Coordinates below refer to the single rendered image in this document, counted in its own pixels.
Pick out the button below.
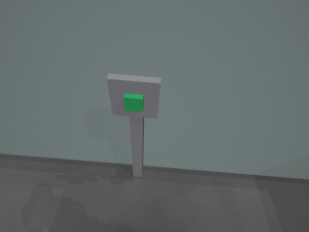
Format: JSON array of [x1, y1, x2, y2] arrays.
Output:
[[124, 93, 144, 112]]

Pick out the panel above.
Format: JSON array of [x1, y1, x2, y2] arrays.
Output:
[[106, 73, 161, 178]]

